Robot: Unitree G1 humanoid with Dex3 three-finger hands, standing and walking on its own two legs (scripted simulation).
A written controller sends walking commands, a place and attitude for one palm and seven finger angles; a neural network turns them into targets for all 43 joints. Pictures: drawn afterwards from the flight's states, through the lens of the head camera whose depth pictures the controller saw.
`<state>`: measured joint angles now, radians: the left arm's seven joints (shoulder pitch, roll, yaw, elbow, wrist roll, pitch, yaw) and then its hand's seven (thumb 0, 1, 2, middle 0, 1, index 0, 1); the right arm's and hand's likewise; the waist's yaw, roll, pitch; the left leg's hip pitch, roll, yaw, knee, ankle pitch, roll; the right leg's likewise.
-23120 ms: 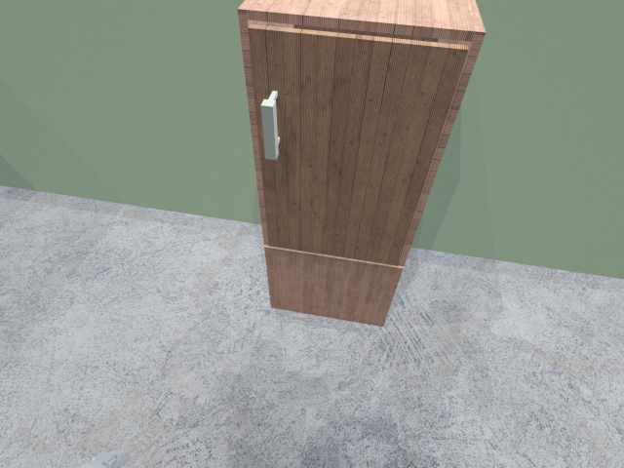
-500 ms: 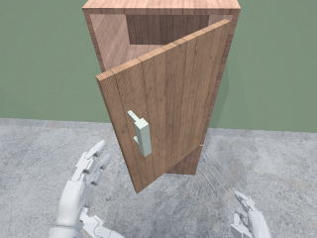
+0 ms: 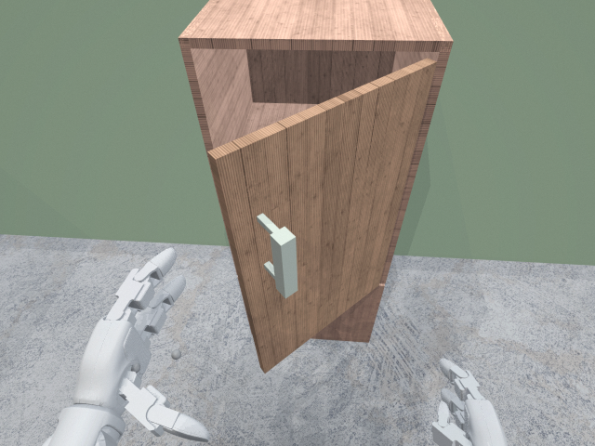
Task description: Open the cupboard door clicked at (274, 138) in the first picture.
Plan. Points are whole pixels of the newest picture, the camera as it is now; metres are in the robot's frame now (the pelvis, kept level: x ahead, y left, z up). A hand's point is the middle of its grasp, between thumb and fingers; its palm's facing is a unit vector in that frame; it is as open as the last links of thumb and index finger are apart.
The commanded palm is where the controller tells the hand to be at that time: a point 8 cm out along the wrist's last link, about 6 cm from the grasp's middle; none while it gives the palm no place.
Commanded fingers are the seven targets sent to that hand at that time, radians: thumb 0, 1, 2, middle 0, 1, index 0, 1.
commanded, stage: draw the hand back to the body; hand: left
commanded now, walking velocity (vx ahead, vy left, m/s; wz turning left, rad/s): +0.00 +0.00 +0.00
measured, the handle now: (276, 255) +0.35 +0.06 +0.08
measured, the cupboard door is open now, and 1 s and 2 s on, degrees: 43 43 43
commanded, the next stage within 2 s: step back with the hand held close in 1.18 s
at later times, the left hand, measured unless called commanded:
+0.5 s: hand (82, 320) +0.20 +0.23 +0.16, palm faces +0.31 -0.88 -0.36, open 12.8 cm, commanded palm +0.15 +0.28 +0.18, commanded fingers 0.00 0.41 0.69 -0.18 -0.30 -0.18 -0.30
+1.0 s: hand (39, 294) +0.21 +0.26 +0.19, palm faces +0.44 -0.80 -0.40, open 7.7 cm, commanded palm +0.15 +0.30 +0.21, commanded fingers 0.00 0.90 0.90 -0.20 -0.30 -0.20 -0.30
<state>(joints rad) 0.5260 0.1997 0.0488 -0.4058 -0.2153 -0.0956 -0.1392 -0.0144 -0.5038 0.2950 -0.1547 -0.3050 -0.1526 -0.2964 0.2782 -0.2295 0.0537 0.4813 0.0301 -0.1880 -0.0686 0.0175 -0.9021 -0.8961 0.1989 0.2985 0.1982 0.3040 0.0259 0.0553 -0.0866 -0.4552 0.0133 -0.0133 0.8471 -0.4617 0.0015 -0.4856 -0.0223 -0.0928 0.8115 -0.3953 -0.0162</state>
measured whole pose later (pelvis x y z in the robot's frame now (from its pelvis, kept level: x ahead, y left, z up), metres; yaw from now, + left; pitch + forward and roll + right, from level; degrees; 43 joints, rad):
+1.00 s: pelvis +0.01 +0.00 +0.04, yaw -1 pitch -4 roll -1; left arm 0.46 0.32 0.33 -0.39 -0.04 -0.10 0.12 0.01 0.83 0.87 -0.21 -0.31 -0.21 -0.30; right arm 0.18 -0.23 0.01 0.65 -0.01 -0.12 -0.08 0.02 -0.90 -0.90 0.20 0.30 0.20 0.30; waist 0.07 0.06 0.03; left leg -0.05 0.01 0.02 0.39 -0.27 0.01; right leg -0.09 -0.01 -0.07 0.37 -0.21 -0.01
